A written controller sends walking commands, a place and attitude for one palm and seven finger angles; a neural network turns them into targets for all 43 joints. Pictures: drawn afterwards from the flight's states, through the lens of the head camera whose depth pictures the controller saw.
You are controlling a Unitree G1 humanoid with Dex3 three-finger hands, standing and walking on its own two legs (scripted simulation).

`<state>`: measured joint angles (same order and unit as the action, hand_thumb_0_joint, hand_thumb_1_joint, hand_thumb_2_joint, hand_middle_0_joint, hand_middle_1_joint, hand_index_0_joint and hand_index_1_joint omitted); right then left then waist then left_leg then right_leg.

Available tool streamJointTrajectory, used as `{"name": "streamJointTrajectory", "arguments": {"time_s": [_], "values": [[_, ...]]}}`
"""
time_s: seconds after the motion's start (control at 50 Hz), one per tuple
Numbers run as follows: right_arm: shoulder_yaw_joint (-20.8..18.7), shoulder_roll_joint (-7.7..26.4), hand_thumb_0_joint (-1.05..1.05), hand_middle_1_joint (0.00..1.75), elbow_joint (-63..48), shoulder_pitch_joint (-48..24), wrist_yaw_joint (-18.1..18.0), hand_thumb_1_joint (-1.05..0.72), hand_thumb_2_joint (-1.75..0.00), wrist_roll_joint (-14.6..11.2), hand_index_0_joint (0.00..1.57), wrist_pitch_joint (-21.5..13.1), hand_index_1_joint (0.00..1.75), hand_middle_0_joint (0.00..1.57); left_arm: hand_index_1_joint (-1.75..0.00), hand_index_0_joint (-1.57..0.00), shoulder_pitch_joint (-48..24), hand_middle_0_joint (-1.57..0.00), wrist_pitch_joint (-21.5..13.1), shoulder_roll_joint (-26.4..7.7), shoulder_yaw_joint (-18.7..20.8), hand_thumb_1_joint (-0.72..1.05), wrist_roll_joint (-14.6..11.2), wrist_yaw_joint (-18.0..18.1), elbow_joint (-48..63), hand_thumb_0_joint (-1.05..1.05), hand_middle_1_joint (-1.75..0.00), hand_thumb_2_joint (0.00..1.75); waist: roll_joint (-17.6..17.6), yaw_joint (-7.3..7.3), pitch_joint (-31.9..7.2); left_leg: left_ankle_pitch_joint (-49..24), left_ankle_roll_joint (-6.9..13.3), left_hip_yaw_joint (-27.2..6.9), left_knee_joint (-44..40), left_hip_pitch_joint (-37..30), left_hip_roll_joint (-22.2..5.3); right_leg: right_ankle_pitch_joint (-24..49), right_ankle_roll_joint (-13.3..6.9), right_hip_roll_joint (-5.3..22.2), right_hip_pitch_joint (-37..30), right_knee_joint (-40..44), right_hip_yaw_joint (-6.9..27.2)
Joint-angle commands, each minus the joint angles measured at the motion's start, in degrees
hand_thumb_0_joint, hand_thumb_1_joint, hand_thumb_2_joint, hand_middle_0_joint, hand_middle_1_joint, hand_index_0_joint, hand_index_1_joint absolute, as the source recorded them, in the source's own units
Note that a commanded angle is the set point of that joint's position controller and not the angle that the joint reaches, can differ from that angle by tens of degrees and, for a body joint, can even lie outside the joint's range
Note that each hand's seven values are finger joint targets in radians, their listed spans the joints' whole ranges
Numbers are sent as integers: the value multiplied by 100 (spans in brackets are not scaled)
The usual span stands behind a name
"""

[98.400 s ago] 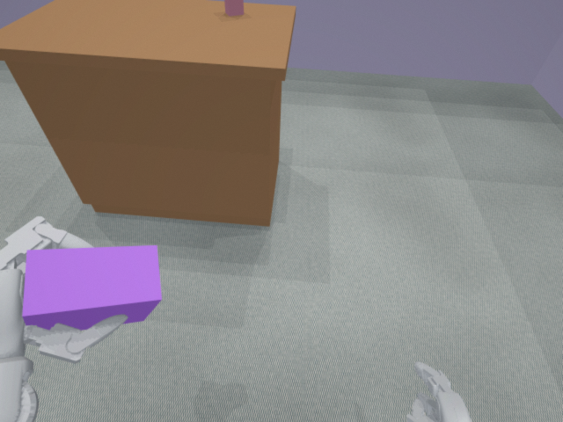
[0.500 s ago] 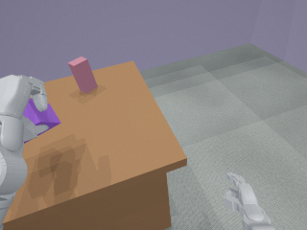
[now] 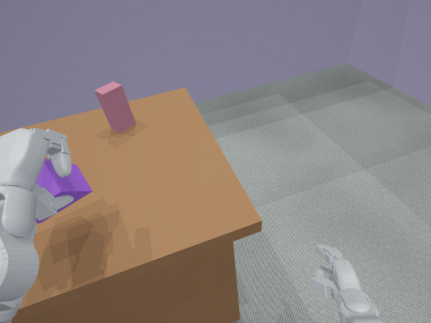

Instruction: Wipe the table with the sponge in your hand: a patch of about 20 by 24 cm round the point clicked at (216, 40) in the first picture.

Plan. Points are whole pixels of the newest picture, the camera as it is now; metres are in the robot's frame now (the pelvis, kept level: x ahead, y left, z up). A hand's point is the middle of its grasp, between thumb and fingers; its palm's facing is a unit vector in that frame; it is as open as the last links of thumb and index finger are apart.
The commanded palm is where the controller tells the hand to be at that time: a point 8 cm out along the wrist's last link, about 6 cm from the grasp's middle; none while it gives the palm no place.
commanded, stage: bring the sponge back beside the body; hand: left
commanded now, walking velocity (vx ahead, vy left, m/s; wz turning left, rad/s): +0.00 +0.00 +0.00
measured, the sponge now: (47, 193) +0.24 +0.34 +0.16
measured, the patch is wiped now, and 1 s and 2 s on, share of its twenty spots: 1.00 1.00 1.00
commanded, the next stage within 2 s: step back with the hand held close in 1.08 s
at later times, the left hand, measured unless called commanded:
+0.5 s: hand (57, 199) +0.20 +0.27 +0.20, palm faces +0.30 -0.18 -0.94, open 7.0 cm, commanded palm +0.15 +0.28 +0.28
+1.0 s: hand (50, 194) +0.20 +0.27 +0.22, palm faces +0.37 -0.14 -0.92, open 7.0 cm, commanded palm +0.14 +0.28 +0.28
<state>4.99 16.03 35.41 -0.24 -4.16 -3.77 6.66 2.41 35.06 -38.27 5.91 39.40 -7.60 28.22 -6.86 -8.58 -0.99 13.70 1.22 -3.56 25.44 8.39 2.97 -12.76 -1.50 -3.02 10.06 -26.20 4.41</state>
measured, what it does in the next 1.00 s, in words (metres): stands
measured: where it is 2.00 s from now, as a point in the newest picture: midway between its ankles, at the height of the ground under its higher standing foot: outside the picture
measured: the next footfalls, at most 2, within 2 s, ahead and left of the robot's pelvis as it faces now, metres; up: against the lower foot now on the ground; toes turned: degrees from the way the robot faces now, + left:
left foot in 1.84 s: -0.01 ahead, +0.15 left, +0.00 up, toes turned -3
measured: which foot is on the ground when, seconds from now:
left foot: down 0.00-1.00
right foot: down 0.00-1.00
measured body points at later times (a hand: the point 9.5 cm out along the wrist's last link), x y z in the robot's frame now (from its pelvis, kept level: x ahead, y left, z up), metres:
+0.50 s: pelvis -0.01 +0.00 +0.00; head -0.04 -0.05 +0.45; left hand +0.18 +0.28 +0.25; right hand +0.26 -0.19 -0.07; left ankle +0.00 +0.11 -0.74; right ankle +0.02 -0.11 -0.74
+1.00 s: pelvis -0.01 +0.00 +0.00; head -0.04 -0.05 +0.44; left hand +0.17 +0.27 +0.27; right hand +0.26 -0.19 -0.06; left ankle +0.00 +0.11 -0.74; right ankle +0.02 -0.11 -0.74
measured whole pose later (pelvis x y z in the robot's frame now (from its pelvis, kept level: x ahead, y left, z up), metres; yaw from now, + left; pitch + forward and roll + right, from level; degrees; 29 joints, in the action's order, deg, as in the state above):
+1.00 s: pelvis -0.01 +0.00 +0.00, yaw -1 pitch -6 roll +0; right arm 4.2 15.5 35.7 0.4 -4.5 -2.6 6.0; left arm 9.7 34.6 -36.3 4.1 39.8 -3.4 36.0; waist -6.5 -9.3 -0.4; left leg 14.3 0.9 -2.8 26.4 6.2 2.3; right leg -12.9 -1.9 -3.8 8.1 -27.1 5.2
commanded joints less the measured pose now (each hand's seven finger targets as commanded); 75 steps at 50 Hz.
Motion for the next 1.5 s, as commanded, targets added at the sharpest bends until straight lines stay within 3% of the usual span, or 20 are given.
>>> {"name": "streamJointTrajectory", "arguments": {"time_s": [0.0,0.08,0.2,0.3,0.4,0.48,0.7,0.8,0.88,1.06,1.16,1.18,1.2,1.22,1.24,1.26,1.28,1.3,1.38,1.48], "values": [[-213,456,0,30,-1185,-1519,-38,-90,-90,53,20,-448,30,20,-160,-120,-1438,-120,-163,-1466,851,10,245,319,1642,0,-160,130,91,-55,-1287,-1211,62,-107,-323,-45,-55,815,-215,100,-701,281,208],[-229,461,0,30,-1104,-1568,-68,-90,-90,78,20,-433,30,20,-160,-120,-1468,-120,-164,-1772,1137,10,368,447,1627,0,-160,130,-97,-81,-1130,-1110,36,-146,-354,-73,-61,579,-295,12,-609,373,413],[-212,453,0,30,-1071,-1428,-26,-90,-90,44,20,-328,30,20,-160,-120,-1103,-120,-120,-1331,856,10,266,449,992,0,-160,130,327,-40,-692,-918,6,-92,-392,47,-107,361,-250,43,-410,479,328],[-186,461,0,30,-1150,-1512,-9,-90,-90,17,20,-351,30,20,-160,-120,-739,-120,-113,-972,612,10,130,364,1156,0,-160,130,285,-4,-681,-748,24,-70,-423,100,-129,298,-181,76,-370,466,210],[-218,437,0,30,-1206,-1549,-57,-90,-90,93,20,-460,30,20,-160,-120,-879,-120,-170,-1268,844,10,225,476,1861,0,-160,130,145,-62,-1072,-841,71,-79,-337,21,-65,345,-213,73,-603,373,317],[-244,440,0,30,-1134,-1567,-84,-90,-90,127,20,-468,30,20,-160,-120,-902,-120,-168,-1558,1097,10,368,600,1908,0,-160,130,-9,-91,-955,-804,59,-111,-332,-41,-54,176,-287,-10,-517,467,549],[-222,429,0,30,-1195,-1508,-19,-90,-90,43,20,-402,30,20,-160,-120,-233,-120,-143,-718,576,10,107,543,1527,0,-160,130,378,-9,-519,-496,41,-30,-382,101,-113,-80,-168,55,-282,537,312],[-245,419,0,30,-1214,-1527,-60,-90,-90,132,20,-497,30,20,-160,-120,-651,-120,-175,-1122,825,10,274,668,2136,0,-160,130,93,-57,-937,-757,67,-56,-321,1,-63,177,-236,42,-568,393,414],[-263,428,0,30,-1142,-1553,-74,-90,-90,138,20,-453,30,20,-160,-120,-700,-120,-130,-1343,1000,10,358,729,1994,0,-160,130,-48,-80,-813,-781,43,-78,-333,-71,-60,128,-296,-21,-497,480,591],[-249,448,0,30,-1112,-1470,-18,-90,-90,69,20,-345,30,20,-160,-120,-258,-120,-62,-798,634,10,137,619,1320,0,-160,130,496,-36,-496,-762,39,-44,-399,48,-115,291,-192,48,-411,503,314],[-263,446,0,30,-1151,-1526,-26,-90,-90,113,20,-400,30,20,-160,-120,-380,-120,-83,-959,733,10,206,637,1847,0,-160,130,252,-63,-823,-941,61,-45,-379,-35,-83,504,-221,50,-611,402,338],[-210,473,0,30,-1016,-1503,-60,-90,-90,98,20,-412,30,20,-160,-120,-502,-120,79,-476,242,10,356,620,884,0,-160,130,284,138,-378,-670,24,16,-417,60,-98,121,-245,-4,-238,543,367],[-417,370,0,30,-2136,-298,77,-90,-90,7,20,-429,30,20,-160,-120,-1503,-120,-1624,-20,1889,10,-4230,999,2322,0,-160,130,1082,863,231,220,184,-172,330,80,-169,152,-130,211,1087,1182,1024],[-308,413,0,30,-1497,49,61,-90,-90,198,20,-438,30,20,-160,-120,-271,-120,-2192,-507,2079,10,-4158,1168,1014,0,-160,130,1705,729,-270,230,213,-163,601,-135,-133,-26,-235,465,1141,1135,1000],[-339,301,0,30,-1467,-139,94,-90,-90,210,20,-367,30,20,-160,-120,36,-120,-2413,-138,1759,10,-4182,1178,1003,0,-160,130,1663,729,-254,156,185,-122,703,-137,-60,-56,-280,574,1261,1094,973],[-428,332,0,30,-1441,243,71,-90,-90,151,20,-266,30,20,-160,-120,6,-120,-2754,-444,2335,10,-4333,1307,1608,0,-160,130,1818,739,-472,18,143,-206,913,-115,-227,104,-276,962,1194,1165,1075],[-423,339,0,30,-1350,316,54,-90,-90,185,20,-257,30,20,-160,-120,-71,-120,-3101,-731,2621,10,-4358,1404,2135,0,-160,130,1505,763,-690,-133,110,-201,974,-170,-272,482,-348,1175,1126,1067,1237],[-421,262,0,30,-1298,230,13,-90,-90,195,20,-231,30,20,-160,-120,247,-120,-3351,-461,2535,10,-4438,1466,2301,0,-160,130,1107,810,-886,-425,82,-162,841,-155,-389,985,-367,1333,897,771,1067],[-567,459,0,30,-1322,190,-6,-90,-90,237,20,-205,30,20,-160,-120,1233,-120,-3947,-470,3016,10,-4511,1674,2860,0,-160,130,-730,754,-1469,-2313,126,-715,265,180,-963,2232,-85,864,120,-420,418],[-674,410,0,30,-1108,339,62,-90,-90,328,20,-322,30,20,-160,-120,1534,-120,-4191,-165,3037,10,-4478,1670,2332,0,-160,130,-420,787,-1333,-3497,226,-1098,-115,238,-1446,-303,182,287,619,-1172,-158]]}}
